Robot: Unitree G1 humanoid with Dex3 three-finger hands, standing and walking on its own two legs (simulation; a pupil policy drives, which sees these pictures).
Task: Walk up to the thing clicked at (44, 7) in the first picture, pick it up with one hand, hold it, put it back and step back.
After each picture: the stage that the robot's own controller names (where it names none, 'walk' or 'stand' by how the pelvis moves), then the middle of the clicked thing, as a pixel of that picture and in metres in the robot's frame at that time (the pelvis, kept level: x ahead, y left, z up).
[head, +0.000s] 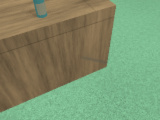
stand; out of the picture +0.99 +0.32 +0.04
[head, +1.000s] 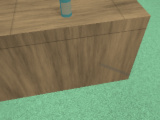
walk; out of the picture +0.94 +0.20 +0.05
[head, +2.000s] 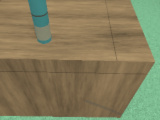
walk; (40, 17) +0.65 +0.23 +0.07
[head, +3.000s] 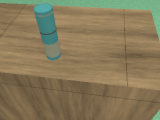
stand; (49, 34) +0.58 +0.20 +0.06
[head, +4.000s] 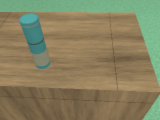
stand; (36, 44) +0.55 +0.23 +0.04
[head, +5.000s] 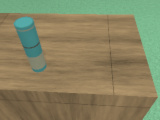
stand; (32, 47) +0.54 +0.24 +0.03
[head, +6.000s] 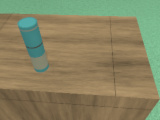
stand; (35, 47) +0.54 +0.23 +0.03
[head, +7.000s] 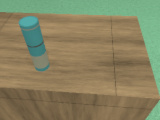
stand; (36, 46) +0.54 +0.23 +0.03
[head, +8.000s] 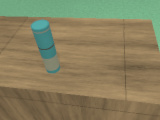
rise first; (47, 49) +0.54 +0.22 +0.04
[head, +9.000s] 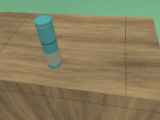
go down; (49, 44) +0.56 +0.22 +0.04
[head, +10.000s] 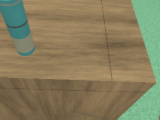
go down; (18, 26) +0.55 +0.20 +0.06
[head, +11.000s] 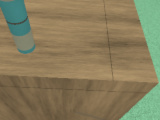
go down; (18, 23) +0.56 +0.21 +0.08
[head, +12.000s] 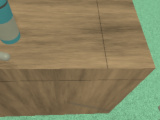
close in; out of the picture +0.56 +0.23 +0.11
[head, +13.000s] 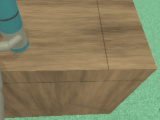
lift; (8, 18) +0.52 +0.19 +0.12
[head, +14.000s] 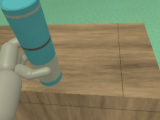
lift; (38, 47) +0.32 +0.13 +0.26
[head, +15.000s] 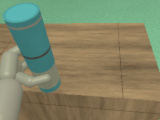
hold; (38, 55) +0.32 +0.14 +0.23
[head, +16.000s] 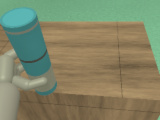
hold; (35, 59) +0.32 +0.15 +0.22
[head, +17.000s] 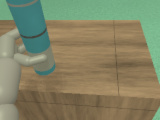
crouch; (35, 37) +0.38 +0.15 +0.24
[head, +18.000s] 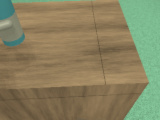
lower; out of the picture +0.50 +0.20 +0.23
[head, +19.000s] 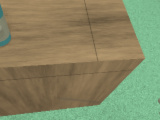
lower; out of the picture +0.54 +0.20 +0.13
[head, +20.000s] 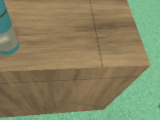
lower; out of the picture +0.51 +0.20 +0.12
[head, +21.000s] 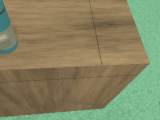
lower; out of the picture +0.52 +0.20 +0.12
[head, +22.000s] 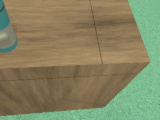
lower; out of the picture +0.52 +0.20 +0.12
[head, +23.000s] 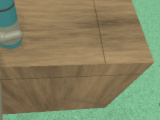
open; (2, 10) +0.53 +0.18 +0.13
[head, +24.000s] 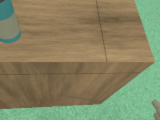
sink last; out of the picture +0.53 +0.19 +0.13
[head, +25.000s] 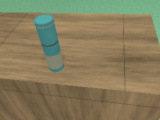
sink last; (51, 46) +0.53 +0.19 +0.08
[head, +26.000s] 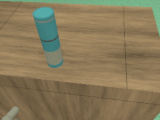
stand; (50, 41) +0.52 +0.18 +0.07
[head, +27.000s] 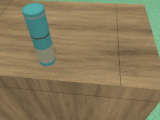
stand; (41, 38) +0.52 +0.19 +0.09
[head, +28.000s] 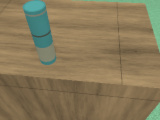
stand; (42, 36) +0.52 +0.19 +0.10
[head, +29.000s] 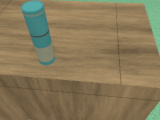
stand; (41, 36) +0.52 +0.19 +0.10
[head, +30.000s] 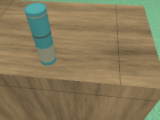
stand; (42, 38) +0.52 +0.19 +0.09
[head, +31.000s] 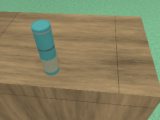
walk; (47, 50) +0.52 +0.19 +0.04
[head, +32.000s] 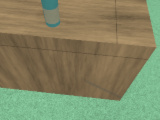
walk; out of the picture +0.70 +0.17 +0.05
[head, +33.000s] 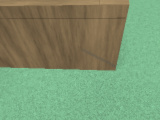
walk; out of the picture +1.01 +0.27 +0.06
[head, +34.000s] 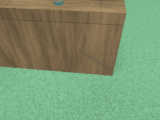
stand; out of the picture +1.14 +0.22 +0.05
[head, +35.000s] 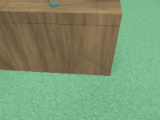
stand; out of the picture +1.13 +0.23 +0.04
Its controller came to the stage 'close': yes
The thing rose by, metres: 0.21
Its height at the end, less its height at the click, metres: +0.00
